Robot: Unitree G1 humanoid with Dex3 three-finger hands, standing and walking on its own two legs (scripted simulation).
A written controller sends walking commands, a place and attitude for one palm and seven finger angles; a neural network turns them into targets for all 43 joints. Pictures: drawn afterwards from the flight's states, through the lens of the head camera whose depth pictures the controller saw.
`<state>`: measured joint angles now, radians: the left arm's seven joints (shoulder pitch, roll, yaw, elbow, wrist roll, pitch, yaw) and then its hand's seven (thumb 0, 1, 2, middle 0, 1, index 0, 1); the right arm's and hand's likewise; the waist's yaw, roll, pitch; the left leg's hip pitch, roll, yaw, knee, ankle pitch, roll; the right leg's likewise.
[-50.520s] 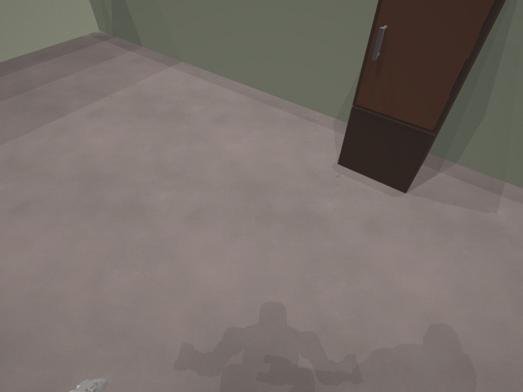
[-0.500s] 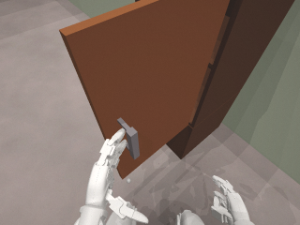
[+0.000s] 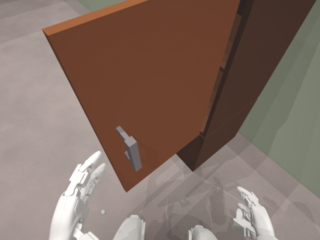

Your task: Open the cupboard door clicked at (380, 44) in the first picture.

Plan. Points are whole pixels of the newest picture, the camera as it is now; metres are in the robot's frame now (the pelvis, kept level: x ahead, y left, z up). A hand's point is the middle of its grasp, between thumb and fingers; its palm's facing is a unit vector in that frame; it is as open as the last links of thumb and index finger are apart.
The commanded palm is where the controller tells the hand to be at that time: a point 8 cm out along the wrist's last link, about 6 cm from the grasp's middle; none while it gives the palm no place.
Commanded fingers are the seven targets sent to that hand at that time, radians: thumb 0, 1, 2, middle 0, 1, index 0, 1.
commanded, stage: slide the hand sideways off the handle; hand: left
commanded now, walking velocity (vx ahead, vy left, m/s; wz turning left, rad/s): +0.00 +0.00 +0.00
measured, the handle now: (129, 149) +0.31 +0.10 +0.07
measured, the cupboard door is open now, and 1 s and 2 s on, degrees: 91 91 91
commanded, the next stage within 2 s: draw the hand back to the body in 0.14 s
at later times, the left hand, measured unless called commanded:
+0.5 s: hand (70, 213) +0.16 +0.17 +0.11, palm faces -0.03 -1.00 -0.05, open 16.4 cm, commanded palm +0.13 +0.23 +0.12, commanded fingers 0.00 -0.50 0.30 -0.15 -0.30 -0.15 -0.30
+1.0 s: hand (14, 189) +0.18 +0.24 +0.17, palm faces +0.24 -0.90 -0.36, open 14.4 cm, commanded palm +0.15 +0.29 +0.20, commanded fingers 0.00 0.17 0.58 -0.17 -0.30 -0.17 -0.30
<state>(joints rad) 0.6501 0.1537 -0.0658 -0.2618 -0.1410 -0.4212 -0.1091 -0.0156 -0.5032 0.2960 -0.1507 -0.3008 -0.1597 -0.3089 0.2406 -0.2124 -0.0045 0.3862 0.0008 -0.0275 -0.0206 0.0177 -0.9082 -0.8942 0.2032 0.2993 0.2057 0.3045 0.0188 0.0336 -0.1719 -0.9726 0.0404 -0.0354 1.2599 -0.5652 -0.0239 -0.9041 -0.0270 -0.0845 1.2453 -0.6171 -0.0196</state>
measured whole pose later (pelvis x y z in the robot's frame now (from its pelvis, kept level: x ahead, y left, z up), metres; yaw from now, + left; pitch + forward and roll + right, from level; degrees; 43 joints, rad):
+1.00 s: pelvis +0.02 +0.03 +0.07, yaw -1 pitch +4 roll -2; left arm 0.71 0.32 0.12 -0.50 -0.06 0.00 0.11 -0.01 -0.16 0.44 -0.17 -0.30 -0.16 -0.30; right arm 0.29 -0.21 0.06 0.44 0.02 -0.06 -0.12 0.02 -0.91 -0.89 0.20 0.30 0.21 0.30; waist 0.05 0.06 -0.13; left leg -0.50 0.02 0.01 0.86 -0.43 0.02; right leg -0.42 -0.03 -0.05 0.79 -0.44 0.03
